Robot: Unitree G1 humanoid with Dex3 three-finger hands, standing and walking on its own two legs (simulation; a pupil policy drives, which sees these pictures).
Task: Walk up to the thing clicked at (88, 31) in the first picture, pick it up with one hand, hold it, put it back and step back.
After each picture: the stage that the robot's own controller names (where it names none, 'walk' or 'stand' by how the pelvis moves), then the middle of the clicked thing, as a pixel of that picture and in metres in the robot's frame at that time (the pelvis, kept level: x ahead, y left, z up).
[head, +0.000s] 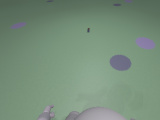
stand; (88, 30) +2.29 +0.12 -0.72
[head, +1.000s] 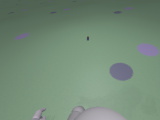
walk; (88, 38) +2.16 +0.26 -0.71
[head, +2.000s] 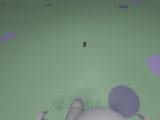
walk; (84, 44) +1.56 +0.28 -0.72
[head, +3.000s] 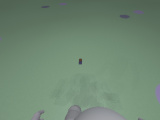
walk; (80, 61) +1.04 +0.23 -0.70
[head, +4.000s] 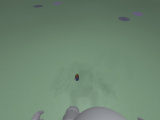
walk; (77, 77) +0.67 +0.17 -0.70
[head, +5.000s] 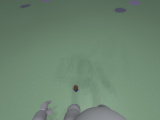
walk; (75, 88) +0.43 +0.19 -0.69
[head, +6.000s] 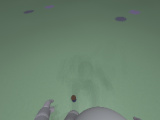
stand; (73, 98) +0.34 +0.20 -0.71
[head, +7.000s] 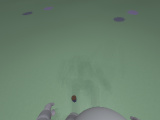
stand; (74, 98) +0.35 +0.21 -0.73
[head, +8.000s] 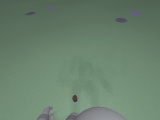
stand; (75, 98) +0.35 +0.20 -0.73
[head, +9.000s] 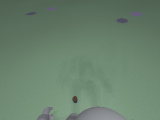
stand; (75, 99) +0.34 +0.19 -0.73
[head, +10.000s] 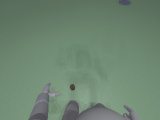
go down; (72, 87) +0.37 +0.19 -0.68
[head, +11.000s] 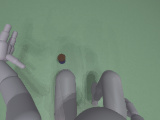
go down; (61, 59) +0.44 +0.21 -0.29
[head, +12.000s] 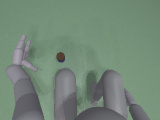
close in; (61, 57) +0.44 +0.22 -0.28
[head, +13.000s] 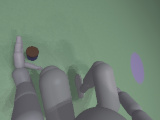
close; (32, 54) +0.43 +0.26 -0.22
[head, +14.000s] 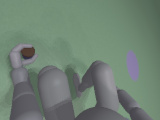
close; (28, 53) +0.42 +0.26 -0.23
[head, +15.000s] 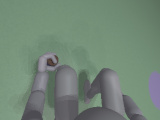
lift; (52, 61) +0.35 +0.25 -0.16
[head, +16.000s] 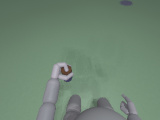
lift; (67, 73) +0.32 +0.17 +0.00
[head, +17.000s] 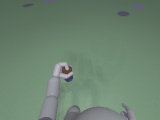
hold; (67, 73) +0.33 +0.18 +0.00
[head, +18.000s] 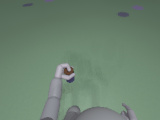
hold; (69, 74) +0.33 +0.17 -0.01
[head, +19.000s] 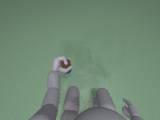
crouch; (66, 66) +0.38 +0.18 -0.07
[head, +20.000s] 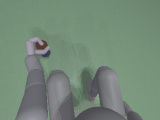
lower; (43, 49) +0.47 +0.26 -0.14
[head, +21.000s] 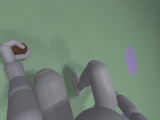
lower; (21, 52) +0.44 +0.28 -0.23
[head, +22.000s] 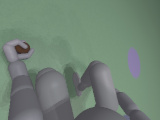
lower; (23, 51) +0.43 +0.28 -0.23
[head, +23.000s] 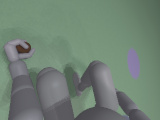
lower; (24, 50) +0.43 +0.27 -0.23
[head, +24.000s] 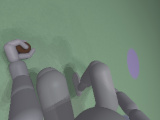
lower; (24, 51) +0.43 +0.27 -0.23
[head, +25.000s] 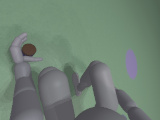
open; (28, 51) +0.42 +0.26 -0.24
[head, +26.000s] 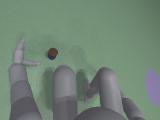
stand; (52, 54) +0.43 +0.24 -0.25
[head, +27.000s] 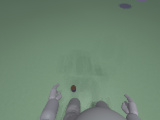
stand; (73, 88) +0.38 +0.17 -0.62
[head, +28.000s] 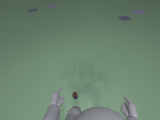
stand; (75, 95) +0.38 +0.18 -0.67
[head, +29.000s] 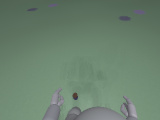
stand; (75, 96) +0.37 +0.17 -0.67
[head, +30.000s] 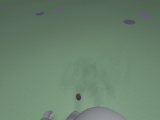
stand; (78, 97) +0.39 +0.16 -0.72
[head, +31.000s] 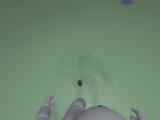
walk; (80, 83) +0.45 +0.15 -0.70
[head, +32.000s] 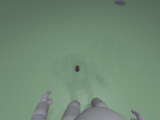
walk; (77, 68) +0.70 +0.17 -0.70
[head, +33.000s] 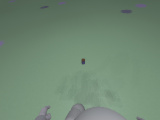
stand; (83, 61) +1.01 +0.21 -0.70
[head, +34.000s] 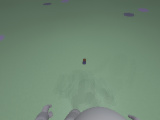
stand; (84, 61) +1.03 +0.13 -0.72
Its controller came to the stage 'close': yes
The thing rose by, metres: 0.71
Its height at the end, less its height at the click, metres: +0.00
